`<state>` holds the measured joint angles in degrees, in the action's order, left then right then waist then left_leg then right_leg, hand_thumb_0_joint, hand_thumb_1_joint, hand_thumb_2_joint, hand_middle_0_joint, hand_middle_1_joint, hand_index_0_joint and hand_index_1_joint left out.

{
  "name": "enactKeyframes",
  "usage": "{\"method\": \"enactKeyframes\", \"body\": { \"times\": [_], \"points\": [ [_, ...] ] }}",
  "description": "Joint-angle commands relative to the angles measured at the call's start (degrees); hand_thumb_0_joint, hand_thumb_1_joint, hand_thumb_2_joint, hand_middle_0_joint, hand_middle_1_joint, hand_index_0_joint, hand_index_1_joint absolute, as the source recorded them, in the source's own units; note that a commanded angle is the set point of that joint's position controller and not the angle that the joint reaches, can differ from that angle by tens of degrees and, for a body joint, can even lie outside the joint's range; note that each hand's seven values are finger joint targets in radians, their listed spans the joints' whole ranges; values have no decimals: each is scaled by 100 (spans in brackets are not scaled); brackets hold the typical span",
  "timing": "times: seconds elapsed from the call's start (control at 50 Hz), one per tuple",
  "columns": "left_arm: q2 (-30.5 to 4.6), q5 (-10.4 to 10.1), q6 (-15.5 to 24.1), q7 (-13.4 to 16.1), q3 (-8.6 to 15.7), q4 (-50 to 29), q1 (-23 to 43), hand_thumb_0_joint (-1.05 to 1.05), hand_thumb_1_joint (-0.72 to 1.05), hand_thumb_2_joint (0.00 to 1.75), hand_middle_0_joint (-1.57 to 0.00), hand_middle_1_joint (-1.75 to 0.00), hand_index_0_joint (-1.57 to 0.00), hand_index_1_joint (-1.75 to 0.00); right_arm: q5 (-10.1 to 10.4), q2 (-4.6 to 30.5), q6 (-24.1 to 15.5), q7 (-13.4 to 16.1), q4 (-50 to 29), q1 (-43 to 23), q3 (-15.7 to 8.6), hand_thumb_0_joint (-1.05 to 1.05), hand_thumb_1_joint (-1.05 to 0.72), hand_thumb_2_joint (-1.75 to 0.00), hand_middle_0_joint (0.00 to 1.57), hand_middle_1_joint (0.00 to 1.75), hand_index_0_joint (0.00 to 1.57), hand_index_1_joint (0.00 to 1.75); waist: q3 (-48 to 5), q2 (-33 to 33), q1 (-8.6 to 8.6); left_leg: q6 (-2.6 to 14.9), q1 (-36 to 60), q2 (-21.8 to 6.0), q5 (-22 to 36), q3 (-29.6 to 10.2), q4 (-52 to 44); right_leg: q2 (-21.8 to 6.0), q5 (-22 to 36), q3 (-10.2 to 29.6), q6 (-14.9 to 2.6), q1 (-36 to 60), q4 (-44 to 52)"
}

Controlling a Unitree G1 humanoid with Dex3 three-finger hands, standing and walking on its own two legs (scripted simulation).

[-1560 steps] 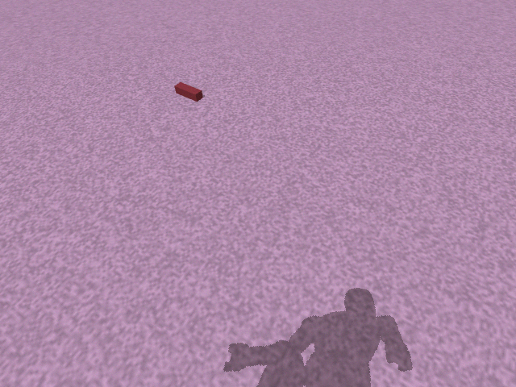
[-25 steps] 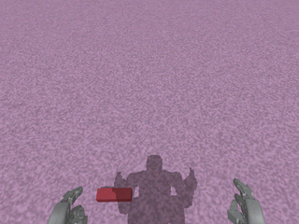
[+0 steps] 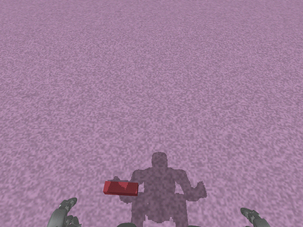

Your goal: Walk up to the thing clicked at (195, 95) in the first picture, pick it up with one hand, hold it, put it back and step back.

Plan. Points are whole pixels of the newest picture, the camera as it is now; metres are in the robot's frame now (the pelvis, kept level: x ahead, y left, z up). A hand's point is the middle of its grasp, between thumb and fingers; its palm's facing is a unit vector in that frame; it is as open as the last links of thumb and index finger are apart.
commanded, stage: stand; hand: left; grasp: from above
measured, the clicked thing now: (121, 188) +0.43 +0.22 -0.71
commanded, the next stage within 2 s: none
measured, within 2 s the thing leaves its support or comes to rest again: neither
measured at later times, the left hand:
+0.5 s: hand out of the picture +0.02 +0.24 -0.13, palm faces +0.04 -0.94 -0.33, open 7.4 cm
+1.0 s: hand out of the picture +0.05 +0.23 -0.12, palm faces +0.03 -0.94 -0.33, open 7.4 cm
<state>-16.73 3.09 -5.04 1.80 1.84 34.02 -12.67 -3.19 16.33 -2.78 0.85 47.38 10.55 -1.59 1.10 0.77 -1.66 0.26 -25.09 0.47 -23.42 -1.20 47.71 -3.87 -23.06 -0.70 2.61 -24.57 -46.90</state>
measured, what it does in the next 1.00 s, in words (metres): stands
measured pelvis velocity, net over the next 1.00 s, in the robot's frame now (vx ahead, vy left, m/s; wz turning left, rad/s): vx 0.00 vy -0.01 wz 0.01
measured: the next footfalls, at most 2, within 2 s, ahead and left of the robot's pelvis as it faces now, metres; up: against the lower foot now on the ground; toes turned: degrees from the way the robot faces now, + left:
none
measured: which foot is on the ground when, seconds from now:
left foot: down 0.00-1.00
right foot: down 0.00-1.00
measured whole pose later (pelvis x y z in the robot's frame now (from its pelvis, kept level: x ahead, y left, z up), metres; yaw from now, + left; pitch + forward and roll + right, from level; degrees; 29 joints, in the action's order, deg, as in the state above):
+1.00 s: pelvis +0.00 -0.01 +0.04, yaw +0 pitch -5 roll +0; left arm -16.7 1.5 -0.1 1.1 1.8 65.7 -8.4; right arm -1.0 17.8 0.2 0.9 64.7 9.0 -0.9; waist 4.1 -1.3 -0.6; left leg -0.8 -6.3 -0.5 -10.8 -1.9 21.6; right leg -2.8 -10.6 -2.2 2.0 -5.6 -20.7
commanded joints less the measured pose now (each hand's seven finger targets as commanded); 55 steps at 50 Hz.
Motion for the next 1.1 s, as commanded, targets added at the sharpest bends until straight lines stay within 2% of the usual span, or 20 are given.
{"method": "enactKeyframes", "body": {
  "times": [0.0,0.06,0.1,0.12,0.14,0.18,0.22,0.32,0.36,0.42,0.46,0.48,0.6,0.68,0.82,0.88,0.92,1.0,1.02,1.08],
  "points": [
    [-726,-34,453,61,321,329,174,0,90,90,-20,-30,-20,-30,-9,931,-97,25,-262,-275,-342,0,-90,-90,20,30,20,30,-436,-305,-45,357,441,-412,1168,-679,-1509,-32,808,145,-322,706,1119],
    [-739,-52,501,50,322,832,228,0,90,90,-20,-30,-20,-30,17,993,-32,59,-26,-225,-332,0,-90,-90,20,30,20,30,-353,-370,2,332,670,-470,1363,-762,-1853,-25,1039,107,-317,972,1351],
    [-784,-79,519,65,321,1158,210,0,90,90,-20,-30,-20,-30,44,993,-5,88,153,-212,-318,0,-90,-90,20,30,20,30,-410,-375,-1,290,947,-498,1840,-726,-1951,-91,1351,134,-318,1197,1523],
    [-765,-92,510,69,298,1311,171,0,90,90,-20,-30,-20,-30,52,1014,17,101,249,-198,-305,0,-90,-90,20,30,20,30,-232,-407,6,270,942,-515,1654,-756,-2135,-67,1247,123,-314,1178,1670],
    [-809,-99,512,77,307,1445,200,0,90,90,-20,-30,-20,-30,64,1040,28,112,318,-208,-311,0,-90,-90,20,30,20,30,-295,-405,18,263,1111,-536,1819,-757,-2193,-101,1376,118,-311,1305,1747],
    [-849,-108,521,73,287,1720,124,0,90,90,-20,-30,-20,-30,89,1028,68,124,472,-259,-297,0,-90,-90,20,30,20,30,-144,-255,-7,216,1231,-491,1655,-668,-2288,-151,1371,154,-321,1352,2027],
    [-949,-99,551,78,287,1918,220,0,90,90,-20,-30,-20,-30,123,1012,102,132,624,-138,-302,0,-90,-90,20,30,20,30,-123,-98,99,181,1390,-438,1640,-550,-2335,-240,1406,249,-329,1456,2268],
    [-953,-116,542,68,224,2328,253,0,90,90,-20,-30,-20,-30,144,1048,164,113,909,-170,-283,0,-90,-90,20,30,20,30,214,-162,114,157,1308,-517,907,-656,-2853,-208,958,203,-279,1559,2562],
    [-966,-104,555,62,216,2438,206,0,90,90,-20,-30,-20,-30,148,1065,178,101,970,-246,-282,0,-90,-90,20,30,20,30,256,-84,75,138,1337,-480,940,-629,-2885,-225,978,210,-269,1614,2697],
    [-1018,-84,547,59,220,2587,175,0,90,90,-20,-30,-20,-30,152,1063,229,78,1050,-266,-275,0,-90,-90,20,30,20,30,396,-55,72,130,1279,-475,519,-652,-2987,-202,608,198,-237,1527,2814],
    [-1049,-84,577,61,210,2620,243,0,90,90,-20,-30,-20,-30,162,1055,237,64,1089,-263,-266,0,-90,-90,20,30,20,30,354,87,95,133,1416,-445,849,-582,-2874,-279,570,286,-247,1491,2984],
    [-1090,-93,573,55,225,2616,324,0,90,90,-20,-30,-20,-30,158,1077,231,67,1121,-199,-269,0,-90,-90,20,30,20,30,327,-47,146,132,1404,-468,726,-605,-2954,-250,586,265,-239,1498,2946],
    [-1098,-120,578,41,216,2738,347,0,90,90,-20,-30,-20,-30,156,1082,220,60,1214,-240,-229,0,-90,-90,20,30,20,30,314,-96,107,132,1336,-523,779,-617,-3034,-289,714,289,-254,1676,2977],
    [-1118,-141,571,18,209,2813,301,0,90,90,-20,-30,-20,-30,164,1140,211,57,1272,-254,-210,0,-90,-90,20,30,20,30,388,-188,67,123,1237,-562,567,-668,-3156,-264,726,260,-258,1724,2949],
    [-1147,-169,603,10,209,2841,501,0,90,90,-20,-30,-20,-30,178,1177,174,57,1326,-319,-156,0,-90,-90,20,30,20,30,120,-101,96,127,1585,-592,1436,-565,-3025,-334,1262,301,-271,1841,3008],
    [-1137,-178,594,-3,192,2866,502,0,90,90,-20,-30,-20,-30,187,1220,163,66,1362,-327,-139,0,-90,-90,20,30,20,30,166,-98,102,101,1622,-592,1506,-539,-3073,-311,1324,283,-265,1800,3042],
    [-1158,-191,614,-1,202,2866,551,0,90,90,-20,-30,-20,-30,197,1206,152,63,1381,-317,-126,0,-90,-90,20,30,20,30,12,-74,100,111,1744,-634,1940,-516,-3011,-349,1621,278,-269,1943,3011],
    [-1131,-205,595,-9,193,2909,575,0,90,90,-20,-30,-20,-30,200,1218,160,72,1429,-323,-107,0,-90,-90,20,30,20,30,62,-85,110,93,1723,-635,1865,-485,-3064,-333,1638,284,-253,1970,3058],
    [-1119,-203,579,-19,191,2932,585,0,90,90,-20,-30,-20,-30,199,1167,167,72,1450,-349,-85,0,-90,-90,20,30,20,30,177,-84,113,83,1662,-618,1627,-481,-3113,-302,1478,251,-257,1879,3073],
    [-1184,-189,593,-15,207,2897,679,0,90,90,-20,-30,-20,-30,202,1232,160,64,1424,-390,-99,0,-90,-90,20,30,20,30,109,-60,129,79,1711,-638,1743,-493,-3135,-318,1516,265,-254,1903,3081]
  ]
}}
